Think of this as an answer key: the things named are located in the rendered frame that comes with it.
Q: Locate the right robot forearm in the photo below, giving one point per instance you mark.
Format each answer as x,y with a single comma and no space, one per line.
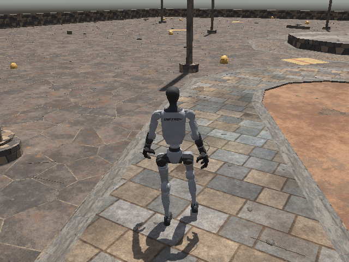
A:
200,146

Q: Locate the left robot thigh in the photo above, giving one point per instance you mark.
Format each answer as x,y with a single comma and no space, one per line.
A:
163,168

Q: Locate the robot right upper arm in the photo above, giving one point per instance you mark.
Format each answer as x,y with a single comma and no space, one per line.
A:
193,124

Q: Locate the right robot hand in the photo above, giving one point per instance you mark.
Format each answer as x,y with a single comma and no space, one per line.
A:
205,161

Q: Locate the left robot forearm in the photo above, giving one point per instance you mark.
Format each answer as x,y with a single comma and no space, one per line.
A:
148,143

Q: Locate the left robot hand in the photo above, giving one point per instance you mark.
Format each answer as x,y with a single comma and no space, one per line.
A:
145,153

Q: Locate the robot left upper arm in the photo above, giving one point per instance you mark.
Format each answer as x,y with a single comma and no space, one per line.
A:
153,124

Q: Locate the robot left foot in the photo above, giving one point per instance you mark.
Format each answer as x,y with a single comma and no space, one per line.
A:
167,220

